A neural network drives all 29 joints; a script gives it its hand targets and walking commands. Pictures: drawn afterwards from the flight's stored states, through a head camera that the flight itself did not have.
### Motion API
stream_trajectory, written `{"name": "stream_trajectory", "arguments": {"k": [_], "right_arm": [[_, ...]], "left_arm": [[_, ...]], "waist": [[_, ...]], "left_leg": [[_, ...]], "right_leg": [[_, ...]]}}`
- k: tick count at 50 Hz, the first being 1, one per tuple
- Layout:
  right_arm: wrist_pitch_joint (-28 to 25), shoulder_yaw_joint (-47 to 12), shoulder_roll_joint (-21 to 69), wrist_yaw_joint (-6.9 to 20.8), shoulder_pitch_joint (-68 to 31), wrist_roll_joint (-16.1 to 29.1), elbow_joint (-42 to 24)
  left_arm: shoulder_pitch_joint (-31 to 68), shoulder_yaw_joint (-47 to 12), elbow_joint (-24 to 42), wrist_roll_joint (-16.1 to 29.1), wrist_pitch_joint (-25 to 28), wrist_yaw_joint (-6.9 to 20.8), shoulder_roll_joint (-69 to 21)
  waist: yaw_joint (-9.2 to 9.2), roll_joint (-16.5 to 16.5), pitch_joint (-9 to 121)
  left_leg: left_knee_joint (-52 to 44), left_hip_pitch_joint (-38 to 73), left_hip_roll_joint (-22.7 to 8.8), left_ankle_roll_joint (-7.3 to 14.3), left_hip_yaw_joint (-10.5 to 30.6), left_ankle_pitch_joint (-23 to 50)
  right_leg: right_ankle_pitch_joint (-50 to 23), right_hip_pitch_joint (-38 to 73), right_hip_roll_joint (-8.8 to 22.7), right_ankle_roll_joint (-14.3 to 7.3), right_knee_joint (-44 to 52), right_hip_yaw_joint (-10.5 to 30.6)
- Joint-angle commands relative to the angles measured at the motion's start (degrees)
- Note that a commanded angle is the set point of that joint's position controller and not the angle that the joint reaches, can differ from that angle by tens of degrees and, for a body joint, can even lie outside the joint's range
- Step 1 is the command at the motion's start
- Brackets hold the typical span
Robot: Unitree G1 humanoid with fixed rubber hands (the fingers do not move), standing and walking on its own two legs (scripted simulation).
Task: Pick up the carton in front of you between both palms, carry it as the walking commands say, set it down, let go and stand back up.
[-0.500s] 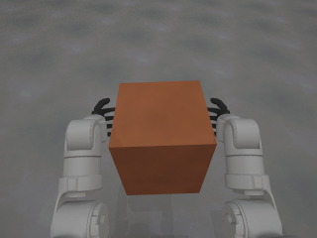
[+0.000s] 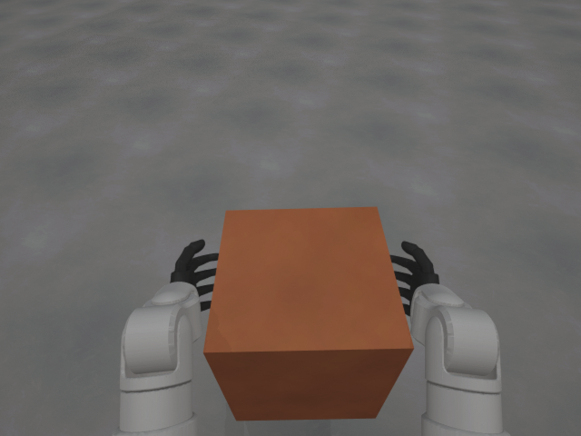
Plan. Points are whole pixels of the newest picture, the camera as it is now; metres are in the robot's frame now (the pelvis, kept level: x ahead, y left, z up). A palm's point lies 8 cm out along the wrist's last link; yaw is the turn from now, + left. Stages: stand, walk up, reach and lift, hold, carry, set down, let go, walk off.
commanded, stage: carry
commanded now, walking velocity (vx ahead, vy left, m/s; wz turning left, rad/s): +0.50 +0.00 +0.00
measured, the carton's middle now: (303, 318) +0.28 -0.01 +0.02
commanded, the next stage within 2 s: none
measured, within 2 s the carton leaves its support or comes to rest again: neither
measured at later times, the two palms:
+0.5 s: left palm (202, 162) +0.58 +0.18 +0.09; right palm (357, 158) +0.58 -0.12 +0.10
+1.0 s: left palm (237, 85) +0.91 +0.14 +0.11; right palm (352, 87) +0.91 -0.16 +0.10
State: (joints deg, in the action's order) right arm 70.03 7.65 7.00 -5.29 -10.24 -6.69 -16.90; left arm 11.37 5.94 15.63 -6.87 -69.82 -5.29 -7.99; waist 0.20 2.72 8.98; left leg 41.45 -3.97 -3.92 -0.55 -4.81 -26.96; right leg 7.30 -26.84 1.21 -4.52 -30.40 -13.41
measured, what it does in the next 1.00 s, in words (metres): walks ahead: left foot, then right foot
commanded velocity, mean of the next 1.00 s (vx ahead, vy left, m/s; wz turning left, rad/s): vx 0.50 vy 0.00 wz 0.00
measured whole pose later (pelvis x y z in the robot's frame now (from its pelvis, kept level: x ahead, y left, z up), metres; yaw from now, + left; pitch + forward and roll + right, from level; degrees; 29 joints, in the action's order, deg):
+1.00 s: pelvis +0.65 -0.01 +0.00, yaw +0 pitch +3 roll -1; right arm 70.4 6.6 7.1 -5.3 -9.4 -6.7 -20.2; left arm 10.2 5.5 18.9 -6.5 -69.8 -4.8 -7.8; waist 0.5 2.7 7.1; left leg 40.6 -3.6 -6.6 -2.2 -7.2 -27.0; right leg 7.2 -27.4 3.1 -4.1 -31.6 -13.9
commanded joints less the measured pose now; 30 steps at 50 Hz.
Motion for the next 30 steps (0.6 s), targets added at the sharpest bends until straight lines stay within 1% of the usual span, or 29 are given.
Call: {"name": "stream_trajectory", "arguments": {"k": [1, 2, 3, 4, 5, 7, 9, 12, 16, 19, 20, 21, 22, 23, 24, 25, 26, 27, 28, 29, 30], "right_arm": [[1.40, -42.17, 50.36, 15.72, -30.13, 24.64, -2.71], [0.88, -42.17, 51.86, 15.85, -30.57, 25.03, -2.78], [0.30, -42.48, 53.47, 15.89, -30.77, 25.03, -2.57], [-0.25, -42.80, 54.51, 15.82, -30.59, 24.84, -2.53], [-0.79, -43.23, 55.15, 15.64, -30.35, 24.47, -2.65], [-1.64, -43.71, 56.06, 15.19, -29.09, 23.90, -2.45], [-2.05, -43.66, 55.38, 14.65, -27.93, 23.26, -2.86], [-1.83, -43.50, 53.61, 14.05, -26.62, 22.89, -3.86], [-0.36, -42.86, 51.10, 13.99, -24.68, 22.72, -4.30], [0.68, -42.39, 49.67, 14.37, -25.34, 23.15, -4.25], [0.92, -42.20, 49.41, 14.49, -25.56, 23.32, -4.21], [1.09, -41.95, 49.23, 14.61, -25.71, 23.44, -4.05], [1.17, -41.59, 49.31, 14.72, -25.26, 23.41, -3.48], [1.15, -41.01, 49.18, 14.85, -24.49, 23.33, -2.52], [1.01, -40.41, 48.98, 15.03, -23.57, 22.98, -1.73], [0.18, -40.37, 49.82, 15.25, -23.77, 22.60, 0.21], [-0.31, -40.52, 51.97, 15.39, -22.98, 23.22, 0.16], [-0.86, -40.97, 53.73, 15.52, -24.35, 23.93, -1.52], [-1.49, -41.72, 55.67, 15.65, -25.23, 24.40, -2.38], [-2.19, -42.41, 57.09, 15.75, -26.31, 24.89, -3.58], [-2.71, -42.78, 57.69, 15.76, -27.21, 25.11, -4.40]], "left_arm": [[23.13, -37.75, 0.16, 22.44, -0.67, 14.91, -50.61], [24.04, -38.38, 0.46, 23.17, -0.29, 15.04, -52.70], [25.47, -39.05, 1.43, 23.70, 0.19, 15.22, -54.22], [26.63, -39.63, 2.03, 24.13, 0.65, 15.40, -55.37], [26.85, -40.08, 2.36, 24.44, 1.07, 15.60, -56.02], [26.49, -40.41, 2.95, 24.83, 1.56, 15.85, -55.26], [25.90, -40.61, 3.62, 25.03, 1.72, 16.00, -53.84], [24.74, -40.38, 4.80, 25.00, 1.42, 15.91, -51.64], [21.69, -39.13, 4.64, 23.78, 0.19, 15.52, -49.08], [21.63, -38.72, 4.01, 23.04, -0.64, 15.17, -47.97], [21.80, -38.70, 3.88, 22.89, -0.82, 15.09, -47.82], [22.01, -38.73, 3.76, 22.79, -0.96, 15.03, -47.79], [22.46, -38.85, 3.78, 22.80, -1.08, 14.97, -47.82], [22.78, -39.03, 3.96, 22.84, -1.20, 14.91, -47.82], [23.54, -39.31, 4.32, 23.02, -1.35, 14.89, -47.58], [25.30, -40.44, 5.82, 23.73, -1.62, 14.88, -48.83], [26.19, -40.97, 5.52, 23.73, -1.22, 15.08, -49.75], [26.60, -41.22, 5.01, 23.96, -0.48, 15.32, -51.83], [26.55, -41.56, 5.30, 24.11, 0.37, 15.45, -53.37], [26.31, -42.04, 5.42, 24.08, 1.15, 15.42, -54.54], [26.06, -42.35, 5.35, 24.18, 1.72, 15.34, -56.12]], "waist": [[0.95, -15.34, 14.78], [0.83, -10.46, 13.99], [0.35, -5.93, 11.78], [-0.03, -5.65, 10.98], [-0.03, -6.78, 10.88], [0.22, -8.65, 10.09], [0.29, -9.27, 8.73], [0.44, -9.23, 6.57], [0.66, -9.93, 3.86], [0.79, -11.20, 1.47], [0.78, -11.63, 1.28], [0.66, -11.87, 2.06], [-0.06, -10.90, 4.22], [-1.01, -7.95, 8.40], [-2.15, -0.89, 13.18], [-1.96, 15.90, 18.06], [-1.75, 15.47, 16.38], [-1.76, 10.18, 15.90], [-1.64, 3.19, 16.16], [-1.27, -0.07, 15.20], [-0.93, 1.05, 15.06]], "left_leg": [[32.70, -36.89, 1.82, 1.21, 4.66, -0.32], [32.73, -36.21, -0.67, 1.97, 5.58, 2.44], [29.36, -34.97, -2.93, 1.85, 5.99, 6.53], [24.83, -32.61, -4.21, 1.54, 6.13, 9.59], [22.05, -30.88, -3.88, 1.09, 4.66, 11.59], [15.76, -29.91, -3.67, 0.02, 2.49, 13.44], [9.19, -31.81, -3.71, -1.15, 0.77, 16.28], [-0.29, -32.80, -3.07, -1.69, -1.56, 21.53], [-8.06, -32.84, -1.60, -0.73, -3.88, 25.23], [-12.45, -30.40, -0.62, 0.47, -5.14, 25.91], [-13.68, -28.31, -0.29, 0.96, -5.70, 25.31], [-14.67, -24.46, 0.76, 1.50, -7.02, 23.64], [-17.04, -16.88, 3.02, 1.85, -9.76, 22.25], [-16.63, -4.24, 4.11, 2.18, -10.64, 19.22], [-19.71, 9.08, -6.66, 4.79, 5.25, 10.49], [-25.52, 21.68, -19.78, 12.73, 30.13, 8.35], [-28.13, 20.92, -20.13, 13.57, 33.10, 18.48], [-25.86, 18.57, -18.78, 12.75, 26.16, 26.08], [-24.71, 15.65, -17.59, 11.05, 21.66, 28.61], [-25.95, 11.18, -16.72, 9.05, 17.28, 29.05], [-27.55, 8.16, -15.60, 7.58, 13.79, 25.17]], "right_leg": [[3.27, 40.50, 23.07, -8.99, 16.33, 39.40], [1.53, 35.85, 21.15, -7.49, 16.13, 34.34], [1.71, 30.09, 19.74, -5.39, 17.59, 28.94], [5.24, 25.85, 18.56, -3.42, 19.30, 24.50], [7.48, 23.49, 17.30, -2.55, 20.53, 21.01], [9.77, 21.42, 16.05, -2.46, 22.79, 16.66], [8.87, 22.66, 15.45, -3.17, 24.52, 14.66], [2.66, 25.48, 13.69, -2.82, 24.21, 11.21], [-7.51, 29.78, 12.91, -2.09, 22.09, 8.24], [-12.74, 31.82, 12.94, -1.08, 19.61, 6.76], [-15.20, 32.24, 12.91, -0.55, 17.82, 6.10], [-20.41, 32.13, 12.68, 0.06, 14.34, 5.04], [-25.02, 30.40, 11.40, 1.15, 7.45, 2.52], [-24.79, 24.63, 9.31, 2.77, -2.91, 0.28], [-11.87, 12.36, 7.18, 5.08, -16.84, 1.08], [7.90, -5.12, -0.27, 7.55, -33.56, 3.43], [19.56, -12.21, -0.88, 6.21, -41.36, 9.77], [18.90, -13.52, 1.81, 4.69, -44.77, 12.45], [15.67, -13.29, 4.24, 3.83, -43.50, 13.76], [12.28, -11.47, 6.05, 3.52, -39.39, 14.24], [10.16, -9.38, 6.80, 3.65, -35.82, 13.94]]}}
